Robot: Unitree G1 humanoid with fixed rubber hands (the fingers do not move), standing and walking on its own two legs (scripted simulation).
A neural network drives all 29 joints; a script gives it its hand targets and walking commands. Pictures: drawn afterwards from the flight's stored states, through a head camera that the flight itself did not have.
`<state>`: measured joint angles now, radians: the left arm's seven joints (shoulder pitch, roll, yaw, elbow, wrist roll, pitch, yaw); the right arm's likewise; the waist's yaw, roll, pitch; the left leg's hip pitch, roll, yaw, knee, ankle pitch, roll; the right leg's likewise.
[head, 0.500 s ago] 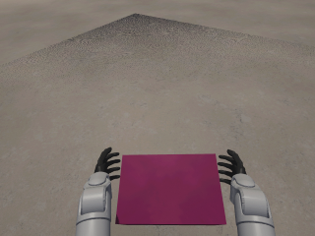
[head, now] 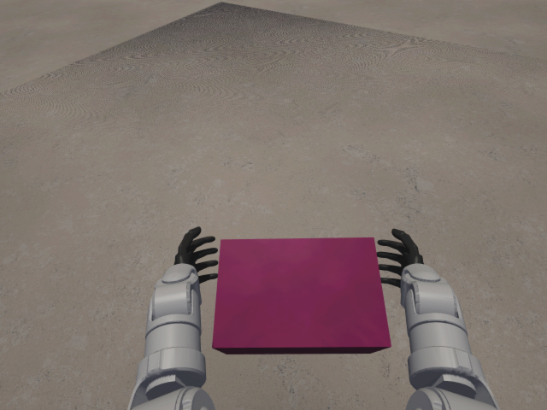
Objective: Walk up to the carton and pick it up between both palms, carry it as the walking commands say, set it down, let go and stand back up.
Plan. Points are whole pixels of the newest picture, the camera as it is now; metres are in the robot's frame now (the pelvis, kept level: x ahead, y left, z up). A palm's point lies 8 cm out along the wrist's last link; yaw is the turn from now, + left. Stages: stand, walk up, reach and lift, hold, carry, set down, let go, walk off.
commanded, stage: set down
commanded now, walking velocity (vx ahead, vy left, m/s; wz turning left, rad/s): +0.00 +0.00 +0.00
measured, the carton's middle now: (297, 298) +0.33 +0.00 -0.07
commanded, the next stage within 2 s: none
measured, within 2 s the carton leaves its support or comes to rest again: neither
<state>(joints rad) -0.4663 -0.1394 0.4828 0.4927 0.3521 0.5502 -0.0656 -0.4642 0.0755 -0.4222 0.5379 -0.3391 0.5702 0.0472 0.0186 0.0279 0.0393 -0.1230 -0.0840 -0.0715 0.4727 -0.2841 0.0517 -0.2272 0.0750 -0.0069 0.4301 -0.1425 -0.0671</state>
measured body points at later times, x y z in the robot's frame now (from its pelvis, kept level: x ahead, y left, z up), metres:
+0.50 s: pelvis -0.02 +0.00 -0.03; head +0.12 -0.03 +0.40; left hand +0.34 +0.17 -0.08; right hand +0.34 -0.19 -0.10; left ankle -0.02 +0.09 -0.74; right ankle +0.06 -0.08 -0.74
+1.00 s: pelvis -0.04 -0.02 -0.10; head +0.16 -0.05 +0.30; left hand +0.36 +0.17 -0.17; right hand +0.37 -0.19 -0.19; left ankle -0.02 +0.09 -0.74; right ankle +0.06 -0.08 -0.74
